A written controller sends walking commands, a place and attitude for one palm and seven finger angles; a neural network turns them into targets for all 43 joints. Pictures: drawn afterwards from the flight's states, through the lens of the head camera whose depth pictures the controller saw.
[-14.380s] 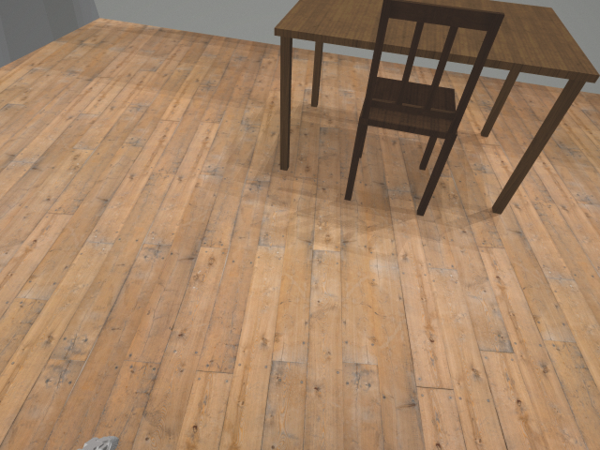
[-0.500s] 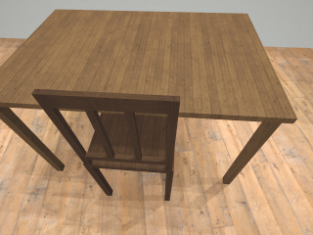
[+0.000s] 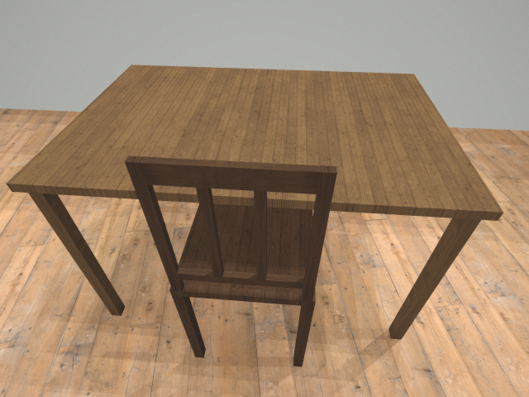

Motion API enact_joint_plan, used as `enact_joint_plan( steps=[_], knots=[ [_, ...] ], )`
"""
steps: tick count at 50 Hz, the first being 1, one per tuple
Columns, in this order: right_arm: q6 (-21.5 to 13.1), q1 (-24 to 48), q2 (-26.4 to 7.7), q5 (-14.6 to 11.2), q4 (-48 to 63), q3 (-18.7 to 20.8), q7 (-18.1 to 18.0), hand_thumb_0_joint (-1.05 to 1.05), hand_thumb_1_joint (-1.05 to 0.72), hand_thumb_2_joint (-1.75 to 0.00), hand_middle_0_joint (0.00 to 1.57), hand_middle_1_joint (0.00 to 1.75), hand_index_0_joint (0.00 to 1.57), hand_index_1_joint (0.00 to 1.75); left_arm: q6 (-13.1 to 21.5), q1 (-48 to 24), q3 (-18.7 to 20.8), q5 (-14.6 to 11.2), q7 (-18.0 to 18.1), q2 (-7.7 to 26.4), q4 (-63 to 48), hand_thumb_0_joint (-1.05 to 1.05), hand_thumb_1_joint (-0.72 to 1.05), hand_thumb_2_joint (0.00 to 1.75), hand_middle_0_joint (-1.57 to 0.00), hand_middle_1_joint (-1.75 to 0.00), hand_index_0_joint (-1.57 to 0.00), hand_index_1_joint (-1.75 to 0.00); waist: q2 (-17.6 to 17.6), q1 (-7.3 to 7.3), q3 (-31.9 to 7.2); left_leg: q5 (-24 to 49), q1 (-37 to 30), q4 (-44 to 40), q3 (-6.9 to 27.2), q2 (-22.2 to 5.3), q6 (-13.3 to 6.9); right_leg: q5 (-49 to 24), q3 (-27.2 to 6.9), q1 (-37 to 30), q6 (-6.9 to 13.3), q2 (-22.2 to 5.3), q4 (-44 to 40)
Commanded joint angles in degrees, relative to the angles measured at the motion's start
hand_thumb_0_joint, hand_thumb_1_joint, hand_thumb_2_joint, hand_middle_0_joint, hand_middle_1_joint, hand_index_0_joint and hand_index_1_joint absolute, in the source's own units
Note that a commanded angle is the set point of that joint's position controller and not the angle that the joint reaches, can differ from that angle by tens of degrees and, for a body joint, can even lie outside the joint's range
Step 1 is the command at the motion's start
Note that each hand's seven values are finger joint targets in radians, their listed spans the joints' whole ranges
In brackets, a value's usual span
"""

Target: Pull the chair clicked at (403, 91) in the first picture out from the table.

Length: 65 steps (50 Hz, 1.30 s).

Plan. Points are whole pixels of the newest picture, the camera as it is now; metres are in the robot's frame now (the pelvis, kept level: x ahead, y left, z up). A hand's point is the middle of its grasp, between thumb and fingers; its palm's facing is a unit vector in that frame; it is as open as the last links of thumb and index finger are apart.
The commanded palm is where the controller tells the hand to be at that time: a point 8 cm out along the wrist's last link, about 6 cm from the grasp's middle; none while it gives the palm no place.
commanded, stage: come to a stop and stand still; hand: left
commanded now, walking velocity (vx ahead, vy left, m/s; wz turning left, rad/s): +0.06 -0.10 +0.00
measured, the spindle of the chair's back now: (212, 235) +0.46 +0.16 -0.06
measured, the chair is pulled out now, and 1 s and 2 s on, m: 0.00 0.00 0.00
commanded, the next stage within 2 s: look again from close up in 0.26 s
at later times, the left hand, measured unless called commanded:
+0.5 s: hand out of the picture -0.01 +0.15 -0.16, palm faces -0.01 -0.98 -0.18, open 7.3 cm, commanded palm none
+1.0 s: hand out of the picture +0.00 +0.12 -0.16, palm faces +0.00 -0.99 -0.15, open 7.4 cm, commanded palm none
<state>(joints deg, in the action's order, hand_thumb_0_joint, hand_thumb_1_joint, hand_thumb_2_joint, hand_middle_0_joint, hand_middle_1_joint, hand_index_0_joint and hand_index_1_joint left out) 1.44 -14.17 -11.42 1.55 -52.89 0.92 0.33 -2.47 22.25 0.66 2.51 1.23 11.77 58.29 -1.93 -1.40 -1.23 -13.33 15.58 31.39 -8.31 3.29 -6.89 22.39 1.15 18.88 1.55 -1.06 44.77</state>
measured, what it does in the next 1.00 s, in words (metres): steps on the spot: right foot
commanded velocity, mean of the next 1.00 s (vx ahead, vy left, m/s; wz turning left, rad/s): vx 0.00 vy -0.01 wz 0.00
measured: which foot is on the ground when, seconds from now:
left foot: down 0.00-1.00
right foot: up 0.00-0.06, down 0.08-1.00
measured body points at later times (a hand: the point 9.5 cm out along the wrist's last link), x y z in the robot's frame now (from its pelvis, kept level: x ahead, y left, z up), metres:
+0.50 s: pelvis -0.01 -0.01 +0.01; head -0.01 -0.02 +0.46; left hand -0.01 +0.20 -0.15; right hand -0.05 -0.22 -0.15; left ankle +0.05 +0.04 -0.73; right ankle -0.01 -0.09 -0.73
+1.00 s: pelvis +0.02 -0.02 +0.02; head +0.02 -0.03 +0.47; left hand +0.00 +0.17 -0.15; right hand +0.02 -0.24 -0.15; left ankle +0.05 +0.04 -0.73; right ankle -0.01 -0.09 -0.73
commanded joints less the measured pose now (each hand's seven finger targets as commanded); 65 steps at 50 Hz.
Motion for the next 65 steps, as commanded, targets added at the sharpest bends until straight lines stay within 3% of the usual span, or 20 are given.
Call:
enact_joint_plan(
  steps=[1, 3, 4, 5, 6, 7, 8, 10, 13, 15, 17, 21, 24, 27, 35, 47, 51, 61, 65],
  knots=[
    [-1.3, -0.8, -9.4, 0.2, 2.5, 2.8, -1.2, 0.00, -0.90, -0.90, 0.20, 0.30, 0.20, 0.30, 1.7, 3.0, 0.8, -0.5, -0.4, 2.9, -3.0, 0.00, 0.90, 0.90, -0.20, -0.30, -0.20, -0.30, -1.0, 1.24, 7.1, -23.6, 5.1, -20.8, 21.1, -17.1, -0.3, 2.9, 0.2, 1.2, 0.9, 0.4, -6.9],
    [-1.2, -1.9, -8.5, -0.1, 1.7, 2.5, -1.4, 0.00, -0.90, -0.90, 0.20, 0.30, 0.20, 0.30, 2.0, 5.5, 0.7, -0.6, -0.2, 2.5, -2.0, 0.00, 0.90, 0.90, -0.20, -0.30, -0.20, -0.30, 2.2, 0.99, 5.4, -21.7, 4.9, -18.7, 19.1, -15.0, 1.9, -0.6, -1.1, -3.8, 1.9, 0.7, -17.9],
    [-1.2, -2.1, -7.6, -0.4, 1.3, 2.4, -1.3, 0.00, -0.90, -0.90, 0.20, 0.30, 0.20, 0.30, 2.2, 6.5, 0.8, -0.5, -0.1, 2.6, -1.7, 0.00, 0.90, 0.90, -0.20, -0.30, -0.20, -0.30, 3.9, 1.06, 5.1, -20.5, 5.4, -17.4, 17.1, -12.5, 3.9, -0.2, -3.9, -5.1, 2.9, -0.1, -21.8],
    [-1.4, -1.7, -6.5, -0.6, 1.2, 2.1, -1.4, 0.00, -0.90, -0.90, 0.20, 0.30, 0.20, 0.30, 2.5, 7.1, 0.7, -0.5, 0.1, 3.0, -1.4, 0.00, 0.90, 0.90, -0.20, -0.30, -0.20, -0.30, 6.0, 1.18, 4.9, -16.8, 3.6, -13.6, 14.3, -9.5, 5.5, 2.7, -9.6, -3.1, 4.6, -2.9, -25.6],
    [-1.6, -2.0, -4.6, -0.8, 0.6, 1.5, -1.3, 0.00, -0.90, -0.90, 0.20, 0.30, 0.20, 0.30, 3.0, 5.1, 0.4, -0.8, 0.1, 3.1, -1.1, 0.00, 0.90, 0.90, -0.20, -0.30, -0.20, -0.30, 7.4, 2.36, 5.5, -12.7, 1.2, -10.4, 11.5, -6.8, 6.3, 6.4, -13.6, 1.0, 6.3, -6.0, -28.9],
    [-1.7, -3.1, -3.8, -0.8, -0.3, 1.2, -1.4, 0.00, -0.90, -0.90, 0.20, 0.30, 0.20, 0.30, 3.8, 2.6, 0.2, -1.2, 0.3, 3.3, -1.0, 0.00, 0.90, 0.90, -0.20, -0.30, -0.20, -0.30, 11.8, 3.66, 5.1, -7.8, -3.3, -4.9, 8.8, -5.1, 6.3, 11.5, -16.6, 5.6, 7.5, -8.3, -32.0],
    [-1.8, -5.0, -3.4, -0.8, -1.6, 1.0, -1.4, 0.00, -0.90, -0.90, 0.20, 0.30, 0.20, 0.30, 4.1, -0.2, 0.1, -1.4, 0.5, 3.1, -1.4, 0.00, 0.90, 0.90, -0.20, -0.30, -0.20, -0.30, 12.8, 4.88, 5.1, -4.1, -7.2, -1.5, 8.2, -4.6, 6.1, 11.3, -16.6, 9.1, 7.8, -9.3, -33.4],
    [-2.3, -7.3, -2.1, -0.9, -3.8, 0.4, -1.4, 0.00, -0.90, -0.90, 0.20, 0.30, 0.20, 0.30, 4.5, -1.7, -0.2, -1.7, 0.5, 2.3, -0.8, 0.00, 0.90, 0.90, -0.20, -0.30, -0.20, -0.30, 7.9, 5.49, 4.0, -1.0, -10.7, -4.2, 9.2, -5.7, 5.6, 5.3, -12.6, 9.1, 5.8, -7.4, -30.0],
    [-2.8, -6.9, -2.8, -0.8, -5.2, 0.1, -1.5, 0.00, -0.90, -0.90, 0.20, 0.30, 0.20, 0.30, 4.3, 0.3, -0.5, -1.9, 0.6, 1.4, 0.6, 0.00, 0.90, 0.90, -0.20, -0.30, -0.20, -0.30, -0.1, 3.65, 5.7, -7.2, -5.6, -12.1, 12.8, -8.5, 5.0, 3.7, -8.5, 4.8, 3.7, -3.9, -25.2],
    [-2.7, -6.0, -3.9, -0.6, -5.9, 0.4, -1.6, 0.00, -0.90, -0.90, 0.20, 0.30, 0.20, 0.30, 3.7, 2.0, -0.5, -1.6, 0.6, 1.0, 1.7, 0.00, 0.90, 0.90, -0.20, -0.30, -0.20, -0.30, -2.9, 2.13, 7.8, -16.1, -0.1, -18.0, 16.3, -10.5, 4.3, 4.1, -6.5, 1.9, 2.9, -2.2, -22.6],
    [-2.8, -5.7, -4.1, -0.7, -6.6, 0.4, -1.7, 0.00, -0.90, -0.90, 0.20, 0.30, 0.20, 0.30, 3.2, 3.2, -0.5, -1.3, 0.7, 0.6, 2.5, 0.00, 0.90, 0.90, -0.20, -0.30, -0.20, -0.30, -3.8, 0.90, 9.1, -19.2, 4.0, -22.2, 19.6, -12.0, 3.4, -0.3, -4.3, -1.7, 2.3, -1.0, -19.5],
    [-3.1, -6.3, -2.6, -0.9, -8.0, 0.3, -1.8, 0.00, -0.90, -0.90, 0.20, 0.30, 0.20, 0.30, 3.5, 3.3, -0.7, -1.4, 0.9, -0.3, 3.5, 0.00, 0.90, 0.90, -0.20, -0.30, -0.20, -0.30, 0.2, 0.20, 8.5, -15.6, 4.4, -22.5, 18.6, -11.5, 3.4, -3.8, -4.4, -4.3, 2.2, -2.0, -21.1],
    [-3.2, -7.5, -1.8, -0.9, -9.2, 0.1, -1.9, 0.00, -0.90, -0.90, 0.20, 0.30, 0.20, 0.30, 3.9, 2.6, -1.0, -1.7, 1.1, -0.9, 4.4, 0.00, 0.90, 0.90, -0.20, -0.30, -0.20, -0.30, 1.5, 0.92, 5.8, -9.6, 0.1, -20.2, 16.5, -10.5, 4.0, -5.2, -6.1, -4.1, 2.6, -3.3, -23.5],
    [-3.1, -8.3, -1.3, -1.0, -9.8, 0.0, -1.9, 0.00, -0.90, -0.90, 0.20, 0.30, 0.20, 0.30, 4.1, 1.5, -1.1, -1.8, 1.2, -1.1, 4.1, 0.00, 0.90, 0.90, -0.20, -0.30, -0.20, -0.30, 3.4, 1.64, 5.7, -6.9, -1.9, -18.7, 15.3, -10.0, 4.2, -4.2, -7.0, -2.6, 2.7, -4.0, -25.3],
    [-3.3, -8.2, -0.7, -1.2, -10.8, -0.4, -1.8, 0.00, -0.90, -0.90, 0.20, 0.30, 0.20, 0.30, 4.7, 0.9, -1.5, -1.9, 1.5, -0.9, 4.4, 0.00, 0.90, 0.90, -0.20, -0.30, -0.20, -0.30, 3.3, 2.34, 3.7, 1.1, -6.2, -16.2, 13.4, -9.5, 4.3, -8.6, -7.9, -2.7, 2.6, -4.8, -26.3],
    [-3.4, -6.1, -0.7, -1.3, -11.3, -0.9, -2.0, 0.00, -0.90, -0.90, 0.20, 0.30, 0.20, 0.30, 4.7, 1.7, -1.8, -1.9, 1.7, -0.7, 4.8, 0.00, 0.90, 0.90, -0.20, -0.30, -0.20, -0.30, 2.1, 1.97, 5.8, 5.7, -7.5, -15.4, 12.7, -9.4, 4.0, -12.3, -7.9, -3.5, 2.2, -5.0, -27.1],
    [-3.6, -5.9, -0.5, -1.3, -11.3, -1.1, -2.1, 0.00, -0.90, -0.90, 0.20, 0.30, 0.20, 0.30, 4.9, 2.2, -1.8, -2.0, 1.8, -0.4, 4.7, 0.00, 0.90, 0.90, -0.20, -0.30, -0.20, -0.30, 2.2, 1.74, 4.1, 9.0, -8.6, -14.3, 12.3, -9.4, 3.9, -15.3, -7.8, -5.3, 1.9, -5.1, -27.4],
    [-3.5, -6.2, -0.6, -1.4, -12.0, -1.4, -2.2, 0.00, -0.90, -0.90, 0.20, 0.30, 0.20, 0.30, 4.8, 2.3, -2.0, -2.1, 1.9, -0.3, 4.5, 0.00, 0.90, 0.90, -0.20, -0.30, -0.20, -0.30, 2.8, 1.53, 5.7, 9.4, -7.8, -13.8, 12.2, -9.3, 3.9, -16.1, -7.8, -5.9, 1.5, -5.2, -28.1],
    [-3.6, -6.6, -0.7, -1.2, -12.3, -1.5, -2.2, 0.00, -0.90, -0.90, 0.20, 0.30, 0.20, 0.30, 4.9, 2.9, -2.0, -2.1, 2.0, -0.4, 4.4, 0.00, 0.90, 0.90, -0.20, -0.30, -0.20, -0.30, 2.9, 1.56, 4.3, 10.6, -8.8, -13.5, 12.2, -9.3, 3.9, -17.2, -7.8, -6.7, 1.6, -5.4, -27.8]
  ],
)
